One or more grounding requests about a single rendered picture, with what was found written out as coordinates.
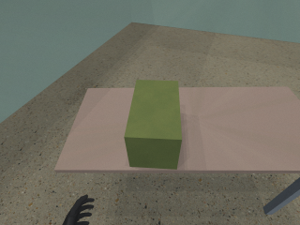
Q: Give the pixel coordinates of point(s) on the table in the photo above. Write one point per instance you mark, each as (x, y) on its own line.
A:
(251, 129)

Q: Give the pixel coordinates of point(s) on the carton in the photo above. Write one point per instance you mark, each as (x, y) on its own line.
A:
(153, 135)

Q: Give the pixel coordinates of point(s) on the left robot hand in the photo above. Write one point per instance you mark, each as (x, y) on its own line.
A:
(75, 212)

